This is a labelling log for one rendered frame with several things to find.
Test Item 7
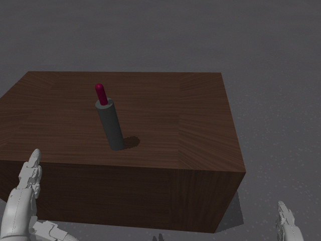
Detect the left robot hand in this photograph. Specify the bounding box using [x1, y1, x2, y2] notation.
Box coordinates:
[0, 149, 79, 241]

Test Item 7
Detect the bottle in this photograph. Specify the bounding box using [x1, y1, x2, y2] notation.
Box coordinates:
[95, 84, 125, 151]

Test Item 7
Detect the right robot hand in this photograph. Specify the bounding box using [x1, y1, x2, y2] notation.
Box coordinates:
[276, 201, 304, 241]

